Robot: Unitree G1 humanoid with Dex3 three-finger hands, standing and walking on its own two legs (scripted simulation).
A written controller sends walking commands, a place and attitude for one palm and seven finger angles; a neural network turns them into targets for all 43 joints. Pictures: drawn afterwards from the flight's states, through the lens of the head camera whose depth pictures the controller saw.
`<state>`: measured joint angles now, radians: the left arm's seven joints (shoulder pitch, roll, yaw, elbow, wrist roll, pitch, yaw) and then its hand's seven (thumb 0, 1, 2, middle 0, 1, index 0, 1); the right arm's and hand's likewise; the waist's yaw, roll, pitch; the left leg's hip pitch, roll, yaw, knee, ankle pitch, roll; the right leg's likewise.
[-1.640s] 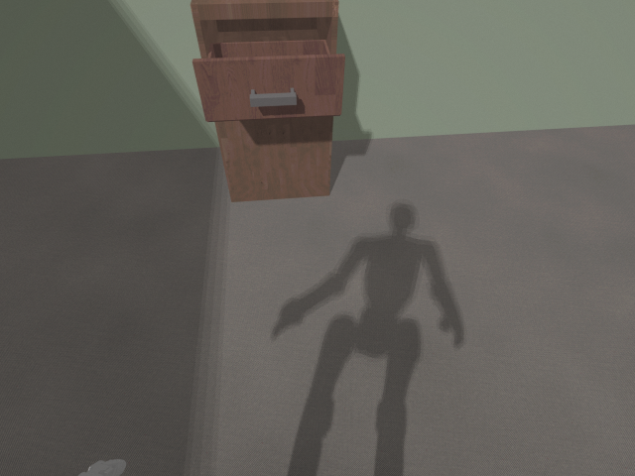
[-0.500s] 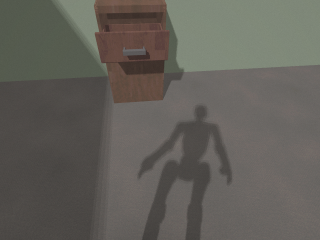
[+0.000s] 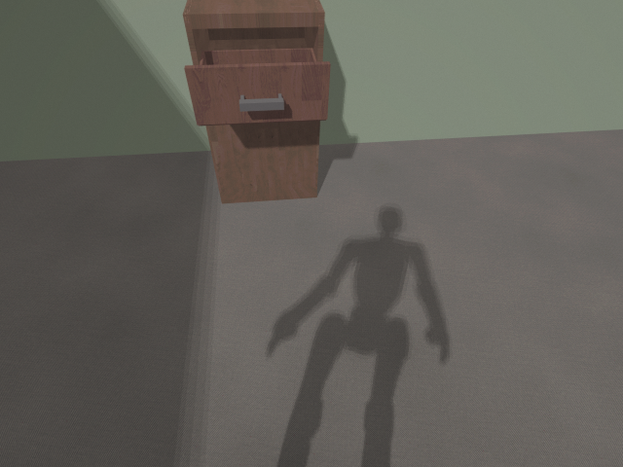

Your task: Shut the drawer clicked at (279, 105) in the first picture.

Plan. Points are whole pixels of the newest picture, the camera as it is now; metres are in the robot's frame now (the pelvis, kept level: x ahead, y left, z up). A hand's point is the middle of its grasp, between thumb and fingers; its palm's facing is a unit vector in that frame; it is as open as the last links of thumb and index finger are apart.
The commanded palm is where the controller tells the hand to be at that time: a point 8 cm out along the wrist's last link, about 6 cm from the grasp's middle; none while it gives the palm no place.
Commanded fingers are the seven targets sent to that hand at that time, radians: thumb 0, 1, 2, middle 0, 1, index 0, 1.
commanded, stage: walk to a spot facing it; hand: left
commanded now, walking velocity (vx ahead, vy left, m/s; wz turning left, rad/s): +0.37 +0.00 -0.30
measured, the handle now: (261, 101) +1.09 +0.22 -0.08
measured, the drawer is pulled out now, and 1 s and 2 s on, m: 0.30 0.30 0.30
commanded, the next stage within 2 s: turn to face it in 1.22 s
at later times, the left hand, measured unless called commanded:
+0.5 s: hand out of the picture +0.04 +0.15 -0.18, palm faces +0.01 -0.99 -0.14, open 7.3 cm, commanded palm none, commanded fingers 0.00 0.90 0.90 -0.20 -0.30 -0.20 -0.30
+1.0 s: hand (250, 279) +0.50 +0.16 -0.16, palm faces -0.29 -0.94 -0.19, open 7.3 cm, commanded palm none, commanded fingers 0.00 0.90 0.90 -0.20 -0.30 -0.20 -0.30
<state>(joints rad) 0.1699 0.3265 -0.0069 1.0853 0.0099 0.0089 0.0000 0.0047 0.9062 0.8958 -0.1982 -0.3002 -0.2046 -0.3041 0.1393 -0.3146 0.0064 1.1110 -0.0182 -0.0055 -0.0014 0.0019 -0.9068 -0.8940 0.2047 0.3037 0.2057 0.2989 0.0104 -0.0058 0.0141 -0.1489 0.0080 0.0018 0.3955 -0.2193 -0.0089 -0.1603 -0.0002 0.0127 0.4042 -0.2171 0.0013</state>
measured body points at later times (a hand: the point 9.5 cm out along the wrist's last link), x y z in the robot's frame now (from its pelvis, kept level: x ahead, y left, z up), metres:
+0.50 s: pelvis +0.14 +0.00 -0.01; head +0.17 +0.01 +0.44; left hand +0.04 +0.21 -0.16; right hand +0.18 -0.24 -0.16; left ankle +0.22 +0.11 -0.70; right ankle +0.00 -0.12 -0.74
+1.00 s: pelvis +0.34 +0.01 +0.00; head +0.35 +0.00 +0.44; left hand +0.51 +0.21 -0.14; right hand +0.24 -0.21 -0.16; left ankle +0.32 +0.11 -0.74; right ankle +0.40 -0.14 -0.71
